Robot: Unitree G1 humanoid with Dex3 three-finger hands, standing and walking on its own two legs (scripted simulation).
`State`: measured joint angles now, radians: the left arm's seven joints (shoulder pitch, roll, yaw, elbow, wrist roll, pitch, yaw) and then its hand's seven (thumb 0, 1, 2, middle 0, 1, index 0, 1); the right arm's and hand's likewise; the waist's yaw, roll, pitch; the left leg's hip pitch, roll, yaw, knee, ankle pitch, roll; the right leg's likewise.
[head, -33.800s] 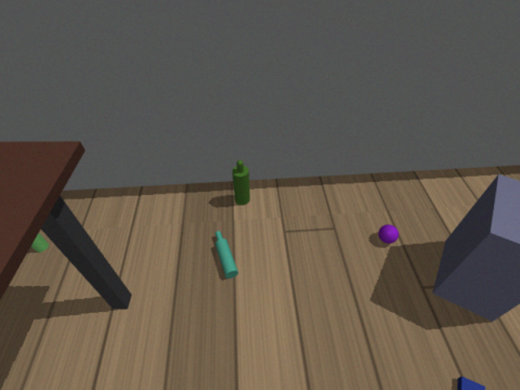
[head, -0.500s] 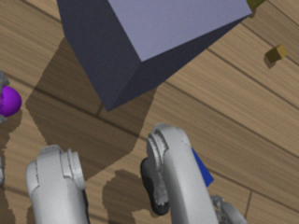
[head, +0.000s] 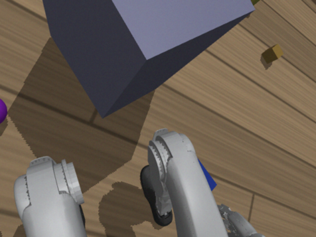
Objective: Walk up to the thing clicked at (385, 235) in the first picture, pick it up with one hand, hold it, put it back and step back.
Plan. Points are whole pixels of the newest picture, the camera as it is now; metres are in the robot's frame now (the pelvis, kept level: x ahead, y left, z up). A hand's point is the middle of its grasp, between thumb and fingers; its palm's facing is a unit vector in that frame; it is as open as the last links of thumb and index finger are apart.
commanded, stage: rest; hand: left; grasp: from above
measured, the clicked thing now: out of the picture +0.44 +0.32 -0.25
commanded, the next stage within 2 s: open in 0.36 s
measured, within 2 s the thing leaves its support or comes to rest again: rests again in 0.10 s
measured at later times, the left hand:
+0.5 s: hand out of the picture +0.43 +0.34 -0.23, palm faces -0.45 -0.14 -0.88, open 11.2 cm
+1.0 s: hand out of the picture +0.44 +0.33 -0.23, palm faces -0.42 -0.13 -0.90, open 13.2 cm
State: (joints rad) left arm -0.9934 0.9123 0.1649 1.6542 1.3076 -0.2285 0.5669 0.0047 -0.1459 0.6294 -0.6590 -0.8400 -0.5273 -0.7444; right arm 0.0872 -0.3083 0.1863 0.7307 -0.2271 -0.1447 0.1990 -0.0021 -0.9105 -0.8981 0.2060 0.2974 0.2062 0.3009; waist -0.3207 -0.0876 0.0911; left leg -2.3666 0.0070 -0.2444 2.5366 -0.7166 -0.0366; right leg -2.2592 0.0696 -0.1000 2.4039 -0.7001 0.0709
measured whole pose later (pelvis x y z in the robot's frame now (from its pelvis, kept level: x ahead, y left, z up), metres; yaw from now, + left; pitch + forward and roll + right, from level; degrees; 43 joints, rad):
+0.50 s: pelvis +0.00 +0.00 +0.00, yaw -1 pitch +28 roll -13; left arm -1.04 0.99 0.14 1.74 1.30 -0.24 0.59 0.00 -0.16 0.63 -0.69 -0.82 -0.55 -0.73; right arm 0.08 -0.33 0.24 0.70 -0.25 -0.19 0.22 0.00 -0.91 -0.90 0.21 0.30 0.21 0.30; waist -0.35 -0.11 0.13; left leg -2.35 0.01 -0.27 2.55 -0.71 -0.03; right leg -2.24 0.08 -0.12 2.40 -0.68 0.08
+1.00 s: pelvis -0.01 +0.00 +0.00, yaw -2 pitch +28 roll -14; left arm -1.04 0.99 0.12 1.72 1.29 -0.22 0.61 0.00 -0.39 0.92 -0.19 -0.97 -0.20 -0.96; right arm 0.08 -0.34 0.27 0.69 -0.26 -0.22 0.24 0.00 -0.90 -0.90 0.21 0.30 0.21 0.30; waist -0.36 -0.12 0.14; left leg -2.35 0.01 -0.28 2.55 -0.71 -0.03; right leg -2.23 0.08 -0.13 2.39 -0.68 0.07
